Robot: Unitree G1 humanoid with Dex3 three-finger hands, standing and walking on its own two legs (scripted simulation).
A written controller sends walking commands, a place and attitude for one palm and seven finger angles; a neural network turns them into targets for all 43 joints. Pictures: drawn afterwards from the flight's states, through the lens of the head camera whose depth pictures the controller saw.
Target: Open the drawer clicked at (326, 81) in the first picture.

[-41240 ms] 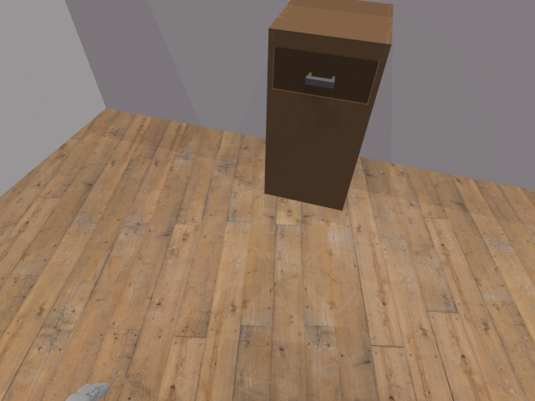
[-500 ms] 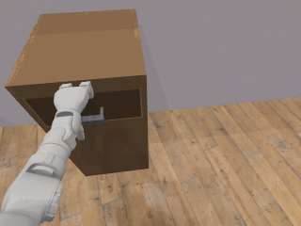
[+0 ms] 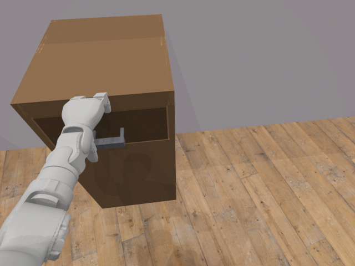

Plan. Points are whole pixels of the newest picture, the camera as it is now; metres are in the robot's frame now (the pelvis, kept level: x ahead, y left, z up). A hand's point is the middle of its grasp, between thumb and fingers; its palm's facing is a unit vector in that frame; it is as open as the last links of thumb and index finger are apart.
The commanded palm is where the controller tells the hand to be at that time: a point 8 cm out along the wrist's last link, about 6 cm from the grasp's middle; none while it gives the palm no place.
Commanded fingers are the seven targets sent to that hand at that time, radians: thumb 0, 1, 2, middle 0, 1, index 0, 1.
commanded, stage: lift the hand off the handle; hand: left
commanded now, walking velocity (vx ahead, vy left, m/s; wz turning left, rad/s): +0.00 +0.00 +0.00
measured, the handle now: (107, 137) +0.49 +0.21 -0.06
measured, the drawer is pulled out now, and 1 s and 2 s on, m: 0.00 0.00 0.00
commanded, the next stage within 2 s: draw the hand back to the body in 0.12 s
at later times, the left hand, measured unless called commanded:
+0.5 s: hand (73, 116) +0.43 +0.23 +0.11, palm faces +0.07 -0.04 -1.00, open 13.7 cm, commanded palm +0.38 +0.23 +0.15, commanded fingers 0.00 -0.50 0.30 -0.30 -1.20 -0.30 -1.20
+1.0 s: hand (59, 155) +0.30 +0.21 +0.14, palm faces +0.27 -0.89 -0.37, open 13.5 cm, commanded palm +0.25 +0.25 +0.18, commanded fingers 0.00 -0.15 0.45 -0.28 -0.98 -0.28 -0.98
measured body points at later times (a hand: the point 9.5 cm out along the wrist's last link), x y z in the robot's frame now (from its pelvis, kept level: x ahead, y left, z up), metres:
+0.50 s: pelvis +0.02 +0.00 +0.01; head +0.02 -0.02 +0.46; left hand +0.42 +0.23 +0.16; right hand +0.11 -0.25 -0.12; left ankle +0.00 +0.09 -0.72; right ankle -0.01 -0.09 -0.72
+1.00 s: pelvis +0.01 -0.01 +0.02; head +0.00 -0.02 +0.47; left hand +0.28 +0.26 +0.16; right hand +0.24 -0.19 -0.05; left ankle +0.00 +0.09 -0.72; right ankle -0.01 -0.09 -0.72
